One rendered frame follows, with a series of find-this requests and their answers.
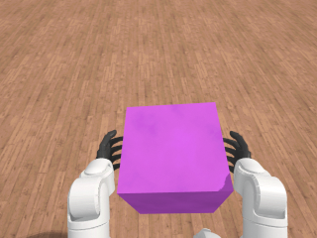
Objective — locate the robot left hand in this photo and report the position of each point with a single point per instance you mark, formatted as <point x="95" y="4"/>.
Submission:
<point x="106" y="150"/>

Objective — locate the robot right forearm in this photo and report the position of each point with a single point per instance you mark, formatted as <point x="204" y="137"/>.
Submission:
<point x="264" y="200"/>

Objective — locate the robot left forearm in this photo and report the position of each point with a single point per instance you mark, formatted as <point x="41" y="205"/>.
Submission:
<point x="88" y="203"/>

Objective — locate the robot right hand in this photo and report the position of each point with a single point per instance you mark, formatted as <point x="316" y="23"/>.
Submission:
<point x="241" y="152"/>

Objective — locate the right robot shin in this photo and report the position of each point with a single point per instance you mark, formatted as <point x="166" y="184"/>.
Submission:
<point x="205" y="230"/>

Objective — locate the carton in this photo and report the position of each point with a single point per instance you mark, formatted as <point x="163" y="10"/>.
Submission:
<point x="173" y="159"/>

